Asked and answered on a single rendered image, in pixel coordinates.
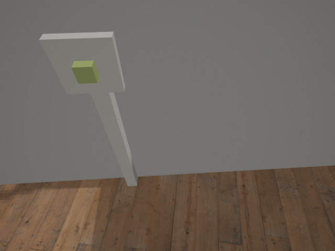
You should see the panel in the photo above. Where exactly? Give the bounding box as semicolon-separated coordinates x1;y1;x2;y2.
39;32;138;186

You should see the button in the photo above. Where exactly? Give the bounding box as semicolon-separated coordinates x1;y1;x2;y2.
71;61;99;84

